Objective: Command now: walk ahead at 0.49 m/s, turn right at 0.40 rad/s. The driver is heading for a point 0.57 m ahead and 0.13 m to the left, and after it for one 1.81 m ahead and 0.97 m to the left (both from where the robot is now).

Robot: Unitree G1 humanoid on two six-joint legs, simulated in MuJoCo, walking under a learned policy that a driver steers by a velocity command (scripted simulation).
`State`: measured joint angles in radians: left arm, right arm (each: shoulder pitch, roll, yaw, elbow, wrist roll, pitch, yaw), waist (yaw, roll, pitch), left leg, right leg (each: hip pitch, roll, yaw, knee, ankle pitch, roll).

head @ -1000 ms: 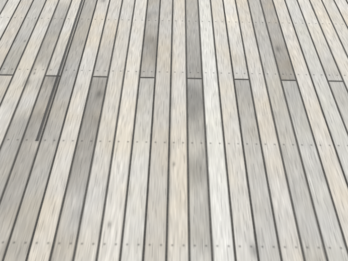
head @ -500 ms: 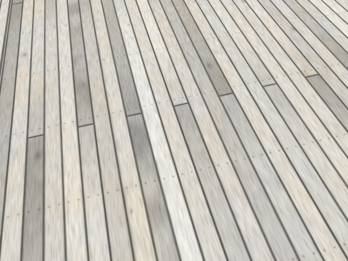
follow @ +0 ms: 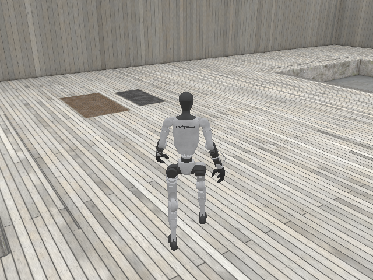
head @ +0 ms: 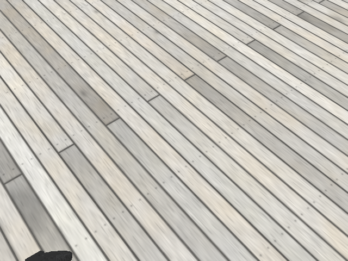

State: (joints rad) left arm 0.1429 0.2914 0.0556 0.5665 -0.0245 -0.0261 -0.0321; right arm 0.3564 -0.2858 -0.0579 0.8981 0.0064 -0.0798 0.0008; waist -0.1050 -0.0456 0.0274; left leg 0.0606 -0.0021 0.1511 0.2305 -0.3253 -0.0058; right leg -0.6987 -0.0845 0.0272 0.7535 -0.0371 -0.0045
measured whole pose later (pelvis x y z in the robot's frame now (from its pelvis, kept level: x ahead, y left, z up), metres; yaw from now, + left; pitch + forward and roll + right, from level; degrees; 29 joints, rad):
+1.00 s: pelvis +0.53 +0.02 +0.01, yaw +20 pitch +3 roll -1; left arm 0.08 0.30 0.04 0.67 0.01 -0.04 0.02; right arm 0.22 -0.31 -0.07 0.70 0.02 0.02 -0.02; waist -0.04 -0.02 0.06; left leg -0.28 -0.12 -0.14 0.44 -0.20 0.08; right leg -0.63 -0.02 0.12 0.77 -0.18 0.10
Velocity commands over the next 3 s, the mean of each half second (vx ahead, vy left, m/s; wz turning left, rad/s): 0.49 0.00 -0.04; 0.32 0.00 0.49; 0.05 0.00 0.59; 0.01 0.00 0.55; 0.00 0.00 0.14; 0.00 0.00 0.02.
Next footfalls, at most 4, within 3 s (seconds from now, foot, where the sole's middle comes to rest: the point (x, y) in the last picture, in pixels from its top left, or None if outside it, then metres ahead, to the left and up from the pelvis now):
0.10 right None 0.25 -0.13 -0.77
0.66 left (136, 239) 0.56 0.10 -0.77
1.12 right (170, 190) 0.75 -0.05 -0.77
1.54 left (124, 238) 0.56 0.15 -0.77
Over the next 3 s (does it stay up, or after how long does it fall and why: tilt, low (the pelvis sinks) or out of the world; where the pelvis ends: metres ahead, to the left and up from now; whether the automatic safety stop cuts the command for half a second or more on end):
stays up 0.58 0.06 0.00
